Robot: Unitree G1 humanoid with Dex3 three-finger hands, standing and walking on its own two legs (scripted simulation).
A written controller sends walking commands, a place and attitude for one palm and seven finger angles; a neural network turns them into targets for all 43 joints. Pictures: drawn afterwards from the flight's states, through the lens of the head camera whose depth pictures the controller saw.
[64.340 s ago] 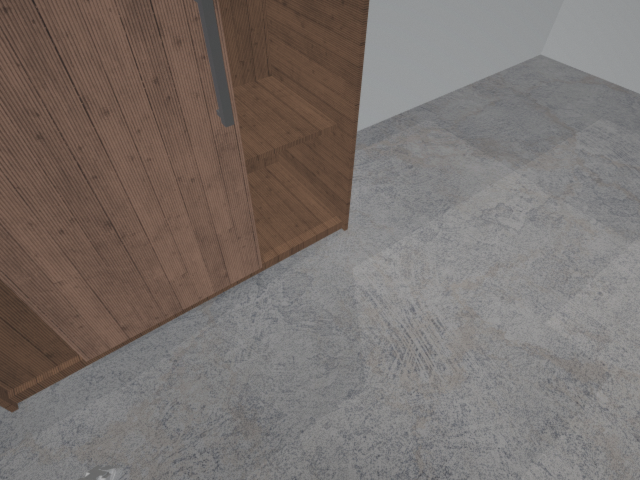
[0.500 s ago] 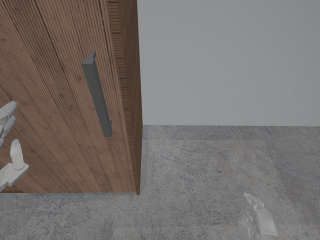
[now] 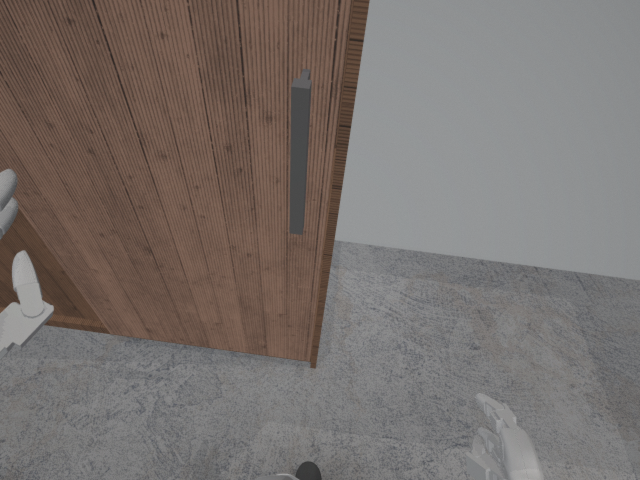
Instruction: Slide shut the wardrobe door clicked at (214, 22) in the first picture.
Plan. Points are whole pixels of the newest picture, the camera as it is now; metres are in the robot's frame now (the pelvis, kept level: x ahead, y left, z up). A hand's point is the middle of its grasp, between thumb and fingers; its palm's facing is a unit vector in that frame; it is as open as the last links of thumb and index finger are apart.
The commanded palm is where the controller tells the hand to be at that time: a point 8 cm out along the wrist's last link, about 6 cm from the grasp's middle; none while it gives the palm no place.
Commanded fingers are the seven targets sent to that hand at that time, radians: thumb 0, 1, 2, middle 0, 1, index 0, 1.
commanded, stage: step back with the hand held close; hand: left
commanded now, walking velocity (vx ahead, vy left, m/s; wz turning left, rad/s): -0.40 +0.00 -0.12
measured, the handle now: (300, 161) +0.55 +0.09 +0.09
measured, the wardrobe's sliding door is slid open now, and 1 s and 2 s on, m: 0.00 0.00 0.00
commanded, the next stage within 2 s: stop stepping back and stand still in 0.20 s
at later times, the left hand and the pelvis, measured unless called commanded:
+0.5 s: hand out of the picture +0.10 +0.35 +0.19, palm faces +0.30 -0.87 -0.38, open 7.4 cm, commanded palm +0.08 +0.38 +0.19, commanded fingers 0.00 0.90 0.90 -0.20 -0.30 -0.20 -0.30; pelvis -0.12 +0.12 -0.02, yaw -12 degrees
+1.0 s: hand out of the picture +0.01 +0.47 +0.17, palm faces +0.44 -0.84 -0.31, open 7.4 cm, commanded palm -0.05 +0.49 +0.19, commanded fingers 0.00 0.90 0.90 -0.20 -0.30 -0.20 -0.30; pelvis -0.23 +0.21 +0.00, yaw -7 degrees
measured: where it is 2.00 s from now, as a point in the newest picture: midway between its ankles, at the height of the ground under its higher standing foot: outside the picture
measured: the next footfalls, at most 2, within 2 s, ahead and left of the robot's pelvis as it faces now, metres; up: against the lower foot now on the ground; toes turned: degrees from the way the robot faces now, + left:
left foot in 0.14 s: +0.13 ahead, +0.05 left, +0.00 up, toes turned -1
right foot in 0.46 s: -0.17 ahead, -0.03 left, -0.01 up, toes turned -16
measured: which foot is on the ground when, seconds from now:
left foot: down 0.00-0.04, up 0.06-0.12, down 0.14-0.40, up 0.42-0.54, down 0.56-0.74, up 0.76-0.98, down 1.00-1.00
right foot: down 0.00-0.14, up 0.16-0.44, down 0.46-0.54, up 0.56-0.76, down 0.78-1.00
